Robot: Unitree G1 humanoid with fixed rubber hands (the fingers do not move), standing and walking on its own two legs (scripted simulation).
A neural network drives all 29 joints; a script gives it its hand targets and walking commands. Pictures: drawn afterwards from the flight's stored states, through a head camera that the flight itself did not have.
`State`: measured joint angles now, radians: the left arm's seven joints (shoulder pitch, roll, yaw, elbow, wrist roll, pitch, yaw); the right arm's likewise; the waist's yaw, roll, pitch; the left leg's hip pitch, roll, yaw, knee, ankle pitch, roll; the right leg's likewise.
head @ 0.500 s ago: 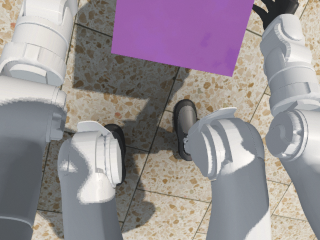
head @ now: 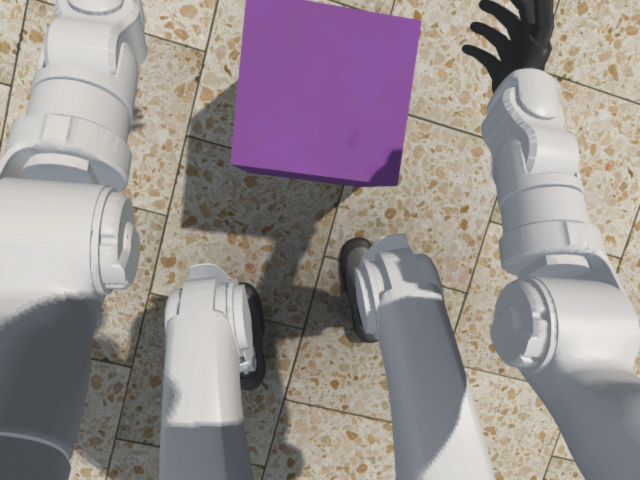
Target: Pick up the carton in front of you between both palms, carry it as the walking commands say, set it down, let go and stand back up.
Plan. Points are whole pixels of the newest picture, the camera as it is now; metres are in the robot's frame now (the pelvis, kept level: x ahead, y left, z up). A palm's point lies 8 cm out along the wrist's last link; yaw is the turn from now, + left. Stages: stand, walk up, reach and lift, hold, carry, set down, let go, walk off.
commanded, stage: set down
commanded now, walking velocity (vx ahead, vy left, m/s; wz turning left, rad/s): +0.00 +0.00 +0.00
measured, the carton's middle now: (317, 112) +0.50 -0.06 -0.33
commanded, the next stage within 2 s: let go in 0.56 s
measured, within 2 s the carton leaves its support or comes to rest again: neither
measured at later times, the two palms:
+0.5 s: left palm out of the picture +0.59 +0.13 +0.04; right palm out of the picture +0.47 -0.25 +0.04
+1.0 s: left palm out of the picture +0.45 +0.17 +0.15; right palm out of the picture +0.39 -0.25 +0.16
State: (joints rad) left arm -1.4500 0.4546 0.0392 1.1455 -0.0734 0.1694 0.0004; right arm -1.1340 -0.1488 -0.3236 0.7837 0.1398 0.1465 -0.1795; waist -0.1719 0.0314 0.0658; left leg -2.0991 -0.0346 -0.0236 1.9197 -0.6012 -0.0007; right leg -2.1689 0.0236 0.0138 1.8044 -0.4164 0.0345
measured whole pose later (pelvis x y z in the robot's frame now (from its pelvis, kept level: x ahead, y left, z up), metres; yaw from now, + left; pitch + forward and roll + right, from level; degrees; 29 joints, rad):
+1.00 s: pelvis +0.08 -0.02 +0.25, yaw +3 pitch +31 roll +1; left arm -0.50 0.14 0.21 0.61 0.11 0.12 0.09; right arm -0.34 -0.17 -0.19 0.52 -0.05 0.10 0.11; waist -0.12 -0.01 -0.06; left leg -1.06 -0.05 -0.07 0.86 -0.35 -0.03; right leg -1.13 0.00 0.01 0.84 -0.25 -0.01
